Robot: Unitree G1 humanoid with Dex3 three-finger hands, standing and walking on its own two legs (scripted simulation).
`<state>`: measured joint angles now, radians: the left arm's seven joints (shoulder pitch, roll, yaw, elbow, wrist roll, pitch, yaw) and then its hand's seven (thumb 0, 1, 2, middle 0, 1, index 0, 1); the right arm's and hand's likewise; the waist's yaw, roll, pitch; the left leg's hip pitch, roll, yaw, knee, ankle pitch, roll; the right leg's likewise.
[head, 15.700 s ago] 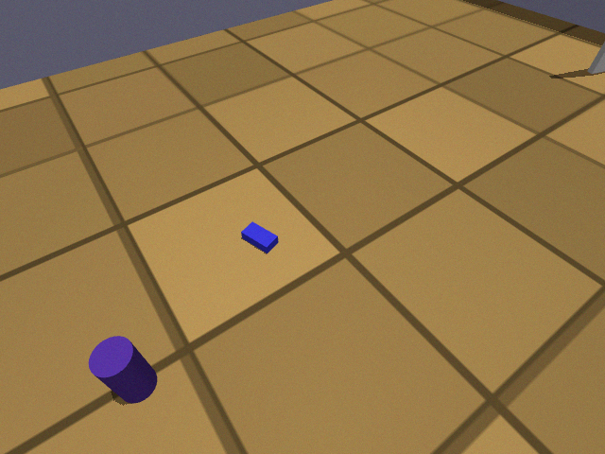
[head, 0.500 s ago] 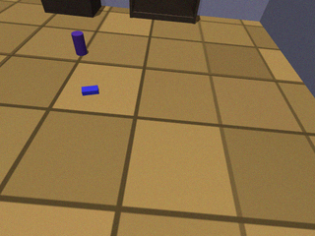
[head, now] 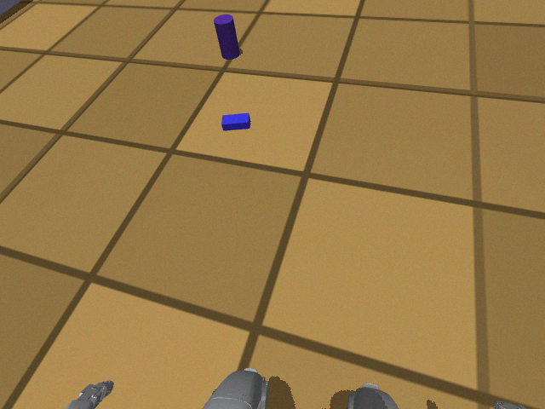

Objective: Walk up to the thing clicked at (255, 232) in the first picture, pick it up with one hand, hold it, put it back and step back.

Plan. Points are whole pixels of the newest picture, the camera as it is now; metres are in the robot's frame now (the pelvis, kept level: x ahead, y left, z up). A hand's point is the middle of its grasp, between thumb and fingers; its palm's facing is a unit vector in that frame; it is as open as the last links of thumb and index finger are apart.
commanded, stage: walk up
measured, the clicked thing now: (236, 121) +1.49 +0.35 -0.73
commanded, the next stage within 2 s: stand in 0.90 s
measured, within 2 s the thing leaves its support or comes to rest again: neither
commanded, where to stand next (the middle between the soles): +0.08 +0.00 m, yaw +5 degrees
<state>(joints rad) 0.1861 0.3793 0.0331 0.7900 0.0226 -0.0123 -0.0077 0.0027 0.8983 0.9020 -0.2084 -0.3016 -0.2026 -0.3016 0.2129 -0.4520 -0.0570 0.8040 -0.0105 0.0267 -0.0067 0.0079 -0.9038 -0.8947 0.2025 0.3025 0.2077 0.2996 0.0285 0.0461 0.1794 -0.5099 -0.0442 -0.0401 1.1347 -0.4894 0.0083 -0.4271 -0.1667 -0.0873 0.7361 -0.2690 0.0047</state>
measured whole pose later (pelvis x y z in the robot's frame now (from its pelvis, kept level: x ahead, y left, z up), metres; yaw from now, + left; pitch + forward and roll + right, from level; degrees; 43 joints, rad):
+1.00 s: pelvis +0.01 +0.01 +0.03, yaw +9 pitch -2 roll +0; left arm 0.09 0.39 0.00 1.11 0.00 -0.01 -0.02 0.00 0.90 0.90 -0.20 -0.30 -0.20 -0.30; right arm 0.05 -0.35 0.01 1.12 -0.01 -0.01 0.01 0.01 -0.90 -0.89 0.20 0.30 0.21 0.30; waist 0.03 -0.03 0.05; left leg -0.18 -0.03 -0.07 0.41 -0.19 0.00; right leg -0.18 -0.08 -0.08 0.41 -0.19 0.04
